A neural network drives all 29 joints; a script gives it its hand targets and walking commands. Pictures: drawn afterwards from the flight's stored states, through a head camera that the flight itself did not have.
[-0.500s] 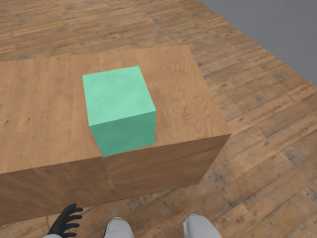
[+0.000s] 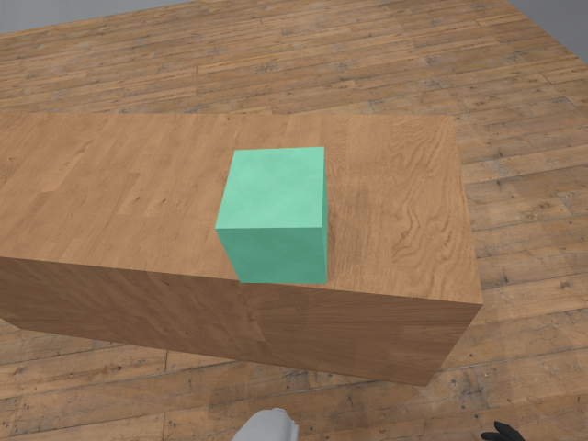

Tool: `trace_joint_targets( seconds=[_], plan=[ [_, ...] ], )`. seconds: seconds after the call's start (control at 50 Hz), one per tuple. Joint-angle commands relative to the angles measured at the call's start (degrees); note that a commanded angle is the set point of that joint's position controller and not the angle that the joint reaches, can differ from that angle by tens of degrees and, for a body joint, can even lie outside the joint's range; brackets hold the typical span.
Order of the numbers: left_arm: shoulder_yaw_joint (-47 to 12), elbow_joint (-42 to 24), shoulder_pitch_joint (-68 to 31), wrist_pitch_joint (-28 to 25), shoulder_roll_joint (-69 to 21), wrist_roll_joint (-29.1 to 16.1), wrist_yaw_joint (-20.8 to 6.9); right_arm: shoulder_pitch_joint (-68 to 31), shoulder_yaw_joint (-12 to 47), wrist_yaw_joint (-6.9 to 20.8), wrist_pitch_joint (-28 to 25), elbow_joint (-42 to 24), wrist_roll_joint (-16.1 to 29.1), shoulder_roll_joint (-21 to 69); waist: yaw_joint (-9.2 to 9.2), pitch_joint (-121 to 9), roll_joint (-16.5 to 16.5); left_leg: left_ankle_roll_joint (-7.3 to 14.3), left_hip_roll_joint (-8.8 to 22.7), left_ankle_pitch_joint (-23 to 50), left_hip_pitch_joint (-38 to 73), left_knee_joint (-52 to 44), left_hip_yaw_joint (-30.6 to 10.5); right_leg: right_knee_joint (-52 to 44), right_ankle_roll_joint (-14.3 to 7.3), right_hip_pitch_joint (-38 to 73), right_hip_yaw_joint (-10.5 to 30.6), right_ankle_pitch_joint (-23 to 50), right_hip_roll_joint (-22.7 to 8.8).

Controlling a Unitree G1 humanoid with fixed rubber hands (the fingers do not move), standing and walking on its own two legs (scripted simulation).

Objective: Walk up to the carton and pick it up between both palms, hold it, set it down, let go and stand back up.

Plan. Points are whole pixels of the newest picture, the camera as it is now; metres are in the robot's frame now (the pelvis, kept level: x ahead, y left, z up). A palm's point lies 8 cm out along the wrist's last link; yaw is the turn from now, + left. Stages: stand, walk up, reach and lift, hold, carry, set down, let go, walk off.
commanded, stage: walk up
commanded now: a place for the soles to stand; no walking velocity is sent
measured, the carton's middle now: (280, 217) +0.51 +0.10 -0.08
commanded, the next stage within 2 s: none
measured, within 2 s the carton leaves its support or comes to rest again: neither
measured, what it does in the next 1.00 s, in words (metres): steps on the spot: left foot, then right foot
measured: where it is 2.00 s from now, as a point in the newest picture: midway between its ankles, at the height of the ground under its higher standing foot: outside the picture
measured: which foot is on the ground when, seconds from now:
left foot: up 0.00-0.20, down 0.22-1.00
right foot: down 0.00-0.24, up 0.26-0.58, down 0.60-1.00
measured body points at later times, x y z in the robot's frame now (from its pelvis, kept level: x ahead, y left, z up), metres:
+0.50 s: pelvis +0.07 +0.04 -0.01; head +0.08 +0.07 +0.44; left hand +0.12 +0.31 -0.14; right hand +0.17 -0.22 -0.11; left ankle +0.08 +0.14 -0.74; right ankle +0.11 -0.12 -0.70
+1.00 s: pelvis +0.08 +0.02 -0.01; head +0.09 +0.03 +0.44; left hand +0.17 +0.29 -0.11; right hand +0.22 -0.22 -0.12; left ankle +0.08 +0.14 -0.74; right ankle +0.13 -0.10 -0.74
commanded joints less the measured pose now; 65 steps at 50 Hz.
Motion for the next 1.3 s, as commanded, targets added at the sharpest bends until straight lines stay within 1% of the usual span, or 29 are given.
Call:
trace_joint_targets(
  seconds=[0.0,0.1,0.16,0.18,0.2,0.22,0.24,0.26,0.28,0.32,0.38,0.42,0.46,0.5,0.54,0.56,0.58,0.6,0.62,0.64,0.68,0.74,0.94,1.14,1.16,1.18,1.22,1.24,1.28],
  plan=[
    [3.4,-3.0,5.8,-0.1,11.2,-0.4,0.2,-4.5,-0.4,0.6,-2.2,-5.8,0.1,-2.3,0.77,1.2,-13.3,0.6,2.1,0.9,-8.9,-3.7,3.4,-12.2,-3.8,6.8,12.9,4.9,-13.5],
    [3.5,-3.6,4.1,0.9,11.8,-0.6,-0.5,-5.6,0.0,0.7,-3.4,-5.3,0.7,-0.6,-0.64,1.6,-12.6,2.1,2.0,1.4,2.6,-10.0,6.9,-8.3,-7.4,-3.3,7.6,2.5,-13.7],
    [2.9,-4.3,1.9,1.6,12.0,-1.3,-1.0,0.0,-0.8,0.1,-4.9,-3.7,0.5,-2.4,-4.97,-0.6,-6.8,4.0,0.7,7.6,16.2,-19.3,6.5,0.7,-6.1,-10.7,4.2,4.1,-13.2],
    [2.1,-4.3,4.2,1.7,10.2,-1.5,-1.2,3.4,-1.4,-0.5,-5.3,-2.7,0.4,-4.6,-6.50,-3.7,-1.5,4.8,1.3,8.5,21.8,-21.7,2.6,8.0,-4.0,-12.5,2.4,6.4,-11.0],
    [0.7,-5.3,6.0,1.6,6.8,-1.7,-1.5,6.8,-2.4,-1.3,-5.6,-2.6,-0.6,-8.0,-8.48,-8.1,7.7,8.2,10.2,7.3,28.0,-24.1,-11.7,21.1,-1.1,-18.2,0.3,0.1,-6.9],
    [0.6,-7.9,6.4,2.0,5.8,-1.5,-1.7,8.0,-3.2,-2.2,-5.3,-3.4,-0.5,-11.8,-8.41,-6.6,10.5,15.6,20.6,7.5,27.4,-29.4,-30.7,31.2,1.9,-25.3,3.0,-19.5,0.9],
    [2.4,-7.1,4.0,3.2,9.5,-0.8,-1.3,9.9,-3.8,-2.7,-4.6,-1.1,1.4,-12.1,-10.09,-5.2,6.3,19.6,22.8,0.9,23.2,-31.6,-32.3,36.6,2.1,-25.0,8.7,-23.3,-0.1],
    [2.9,-7.5,1.8,3.8,10.3,-0.3,-1.4,7.9,-2.9,-2.9,-4.5,-1.1,2.3,-10.3,-8.99,-2.4,4.6,18.6,21.2,2.1,20.9,-33.1,-29.7,39.0,2.4,-26.5,10.9,-20.3,-0.5],
    [2.9,-7.4,1.0,3.6,9.4,-0.6,-1.4,5.4,-2.1,-2.9,-4.4,-1.7,2.4,-8.7,-8.00,-0.1,3.0,16.6,19.1,7.7,18.1,-32.7,-24.0,39.0,2.4,-26.5,12.1,-16.4,-1.1],
    [2.6,-6.5,1.8,2.9,7.3,-1.2,-1.5,0.3,-1.4,-2.8,-4.5,-3.1,1.7,-7.1,-5.44,1.5,4.2,13.2,14.7,14.0,11.0,-33.1,-14.5,34.4,2.6,-21.6,13.9,-9.9,-1.4],
    [2.4,-5.3,3.7,2.3,6.2,-1.4,-1.6,-3.6,0.0,-2.2,-4.7,-2.8,1.9,-4.5,-3.28,-0.6,5.8,12.4,10.3,24.5,5.2,-31.3,-6.3,28.5,3.8,-12.7,13.8,-5.6,0.5],
    [2.3,-5.9,2.2,2.1,5.7,-1.7,-1.3,-3.8,0.3,-2.0,-4.7,-2.8,1.9,-4.8,-3.22,-1.5,7.3,12.9,9.6,29.4,5.3,-29.1,-4.0,22.0,4.6,-10.7,12.9,-6.0,1.3],
    [2.1,-6.7,-0.8,2.0,5.5,-1.9,-0.9,-2.9,0.2,-1.7,-4.0,-2.9,1.7,-5.9,-4.46,-2.7,8.4,13.1,9.7,31.1,6.8,-27.0,-4.1,17.0,4.9,-9.6,11.9,-4.9,2.1],
    [2.4,-7.1,-2.9,1.9,5.8,-1.9,-0.3,-2.8,0.1,-1.3,-3.1,-3.2,1.6,-7.5,-4.80,-4.8,6.8,12.7,10.5,31.1,7.9,-24.0,-4.5,11.7,4.4,-6.6,11.1,-0.3,3.3],
    [2.9,-7.4,-3.1,1.4,6.6,-1.7,0.0,-4.3,0.6,-1.0,-2.6,-3.7,2.3,-8.2,-3.19,-6.5,3.1,10.4,10.9,27.5,5.7,-20.1,-4.6,1.8,3.0,-0.3,11.7,8.8,3.9],
    [3.1,-8.0,-3.9,1.0,7.9,-1.6,0.0,-3.9,1.0,-0.8,-2.6,-3.8,2.8,-8.0,-2.69,-7.0,0.6,8.2,11.0,22.6,3.4,-19.2,-5.0,-2.4,1.9,2.4,14.3,12.8,2.6],
    [3.4,-8.2,-4.2,0.8,9.7,-1.2,0.1,-2.1,1.6,-0.5,-2.8,-4.0,3.5,-6.7,-3.03,-8.8,-2.6,5.9,10.2,14.4,0.3,-18.3,-4.7,-1.9,-0.2,5.8,19.6,14.5,-2.0],
    [3.7,-8.8,-5.4,0.7,12.0,-0.9,0.0,1.4,2.5,-0.4,-3.1,-4.4,3.9,-3.9,-4.71,-10.5,-9.9,3.1,6.2,3.7,-1.1,-14.2,-1.4,-3.2,-3.3,6.3,29.1,17.1,-9.8],
    [4.3,-8.3,-8.4,1.1,14.3,-3.1,-0.5,2.5,2.9,-1.0,-2.4,-3.2,3.3,-3.2,-5.94,-9.7,-10.8,1.6,3.3,-3.4,8.2,-13.2,3.0,-4.9,-8.8,-4.8,30.0,15.3,-13.3],
    [4.0,-8.6,-11.3,1.1,13.1,-3.6,-1.0,-0.4,2.5,-1.1,-2.0,-3.1,2.1,-4.6,-5.99,-7.6,-11.9,1.8,4.1,-1.1,12.2,-15.7,1.8,-5.0,-8.0,-10.2,28.1,13.4,-10.7],
    [2.6,-9.0,-10.9,0.9,10.1,-3.8,-1.7,-3.0,1.5,-0.8,-2.6,-3.4,1.8,-6.8,-4.73,-5.8,-11.6,2.4,4.7,3.6,13.0,-19.6,0.2,-5.2,-3.6,-12.6,22.8,8.9,-5.2],
    [2.5,-9.1,-10.3,1.1,9.7,-3.6,-1.7,-2.4,1.7,-0.2,-3.5,-2.4,2.6,-7.0,-4.63,-4.2,-9.1,3.3,6.2,4.0,10.7,-23.8,-1.4,-4.1,-0.9,-11.1,21.0,1.2,-2.3],
    [2.6,-8.5,-9.9,0.2,9.4,-3.1,-1.8,-5.9,2.0,0.2,-4.2,-2.8,3.0,-7.1,-3.71,-5.7,-1.7,4.2,7.9,4.4,8.6,-27.2,-1.0,-0.8,0.0,-6.9,20.1,5.7,-0.4],
    [2.8,-7.6,-9.1,-0.1,9.8,-2.9,-1.8,-5.9,1.9,0.2,-3.8,-3.1,2.9,-7.9,-4.11,-5.3,-2.2,4.2,8.3,3.8,10.1,-26.4,0.8,-1.1,0.0,-8.3,21.3,7.2,0.1],
    [2.8,-7.5,-8.9,-0.1,10.0,-2.9,-1.8,-6.0,1.9,0.1,-3.8,-3.2,2.9,-7.9,-4.16,-5.5,-2.7,4.2,8.3,3.9,10.6,-26.2,1.1,-1.1,0.0,-8.7,21.7,7.3,0.2],
    [4.1,-7.3,-3.6,-0.4,11.7,-1.5,-0.5,-6.9,1.0,1.0,-2.6,-4.3,0.7,-10.4,-3.50,-4.6,-0.2,4.7,6.5,0.9,8.9,-20.5,5.1,-2.9,-1.5,-8.5,25.3,1.0,-2.4],
    [5.4,-6.9,-2.1,-0.3,15.6,-1.0,0.8,-5.8,1.3,1.8,-1.5,-5.3,-0.2,-7.4,-3.45,-3.0,-7.2,3.1,3.8,-3.3,2.9,-12.4,5.3,-8.8,-6.8,-7.2,37.9,-6.8,-9.4],
    [5.8,-7.3,-3.1,0.0,16.1,-0.8,1.3,-4.9,1.4,2.0,-1.2,-5.5,-0.4,-6.6,-3.72,-2.4,-9.0,2.8,3.8,-6.2,2.4,-9.8,4.6,-9.5,-9.0,-8.0,40.2,-7.6,-11.5],
    [5.7,-8.3,-5.1,0.2,15.2,-0.3,1.6,-4.1,1.4,2.2,-1.2,-5.8,-0.2,-6.3,-4.50,-2.3,-11.0,2.9,4.8,-7.9,2.9,-8.9,3.4,-8.6,-9.7,-9.9,39.2,-5.4,-11.3]
  ],
)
